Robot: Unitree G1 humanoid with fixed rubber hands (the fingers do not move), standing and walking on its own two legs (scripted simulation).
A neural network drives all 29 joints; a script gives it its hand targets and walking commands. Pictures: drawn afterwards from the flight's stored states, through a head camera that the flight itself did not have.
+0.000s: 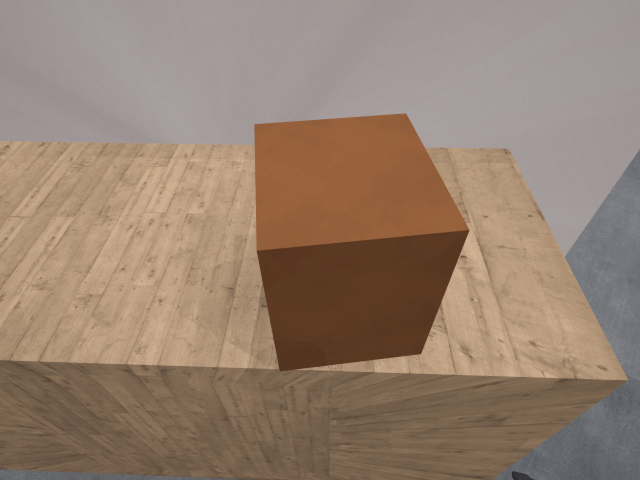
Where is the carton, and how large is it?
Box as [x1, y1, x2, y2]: [254, 113, 468, 370]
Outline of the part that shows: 405,113 254,124 257,254 280,370 417,354 421,352 465,240 468,228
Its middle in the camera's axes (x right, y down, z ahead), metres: +0.03 +0.01 +0.54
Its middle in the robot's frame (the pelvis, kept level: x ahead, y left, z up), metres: +0.42 -0.02 +0.08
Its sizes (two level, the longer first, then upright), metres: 0.224 0.205 0.257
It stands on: a pedestal, 0.70 m high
